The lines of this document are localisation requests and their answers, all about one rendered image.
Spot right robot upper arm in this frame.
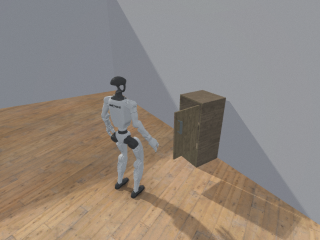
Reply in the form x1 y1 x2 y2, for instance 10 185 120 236
125 99 139 128

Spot left robot upper arm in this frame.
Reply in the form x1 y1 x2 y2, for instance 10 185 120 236
101 96 113 119

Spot handle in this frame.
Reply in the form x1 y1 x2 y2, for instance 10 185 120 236
177 120 183 134

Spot right robot forearm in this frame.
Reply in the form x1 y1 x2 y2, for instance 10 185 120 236
137 120 153 142

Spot robot left thigh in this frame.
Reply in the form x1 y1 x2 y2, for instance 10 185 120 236
110 132 128 163

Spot cupboard door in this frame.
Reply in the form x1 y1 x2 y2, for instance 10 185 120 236
173 105 200 159

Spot left robot foot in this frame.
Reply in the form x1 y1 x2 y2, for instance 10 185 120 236
115 177 129 190

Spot right robot hand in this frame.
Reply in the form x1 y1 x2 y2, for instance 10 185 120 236
148 138 159 152

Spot left robot hand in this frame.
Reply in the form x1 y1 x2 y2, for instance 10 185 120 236
106 126 115 137

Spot left robot forearm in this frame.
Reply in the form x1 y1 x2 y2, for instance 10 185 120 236
101 117 112 129

